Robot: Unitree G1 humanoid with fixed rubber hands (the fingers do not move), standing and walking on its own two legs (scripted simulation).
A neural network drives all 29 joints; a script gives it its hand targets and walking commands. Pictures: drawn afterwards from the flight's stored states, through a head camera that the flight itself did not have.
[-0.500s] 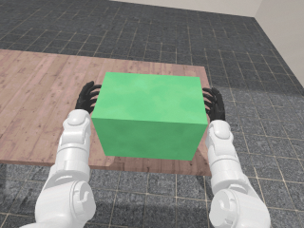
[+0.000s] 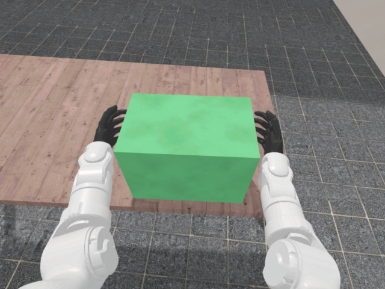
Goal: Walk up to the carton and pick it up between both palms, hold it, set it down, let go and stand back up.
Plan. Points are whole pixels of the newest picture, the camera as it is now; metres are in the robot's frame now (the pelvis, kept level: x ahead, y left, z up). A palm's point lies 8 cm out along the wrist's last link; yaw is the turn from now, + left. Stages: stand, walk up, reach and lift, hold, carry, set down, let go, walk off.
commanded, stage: set down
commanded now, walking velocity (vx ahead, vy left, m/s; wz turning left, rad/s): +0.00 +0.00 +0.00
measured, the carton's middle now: (189, 150) +0.43 +0.06 +0.01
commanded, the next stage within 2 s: none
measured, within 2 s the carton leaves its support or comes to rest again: rests again in 0.68 s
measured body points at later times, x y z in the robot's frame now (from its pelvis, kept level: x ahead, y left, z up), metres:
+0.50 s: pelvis -0.01 +0.00 +0.00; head +0.05 +0.02 +0.44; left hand +0.40 +0.25 +0.05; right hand +0.42 -0.11 +0.06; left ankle +0.01 +0.11 -0.75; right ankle -0.04 -0.11 -0.75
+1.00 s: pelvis +0.00 +0.00 +0.00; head +0.07 +0.02 +0.44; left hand +0.40 +0.25 +0.04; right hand +0.43 -0.11 +0.04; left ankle +0.01 +0.11 -0.75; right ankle -0.04 -0.11 -0.75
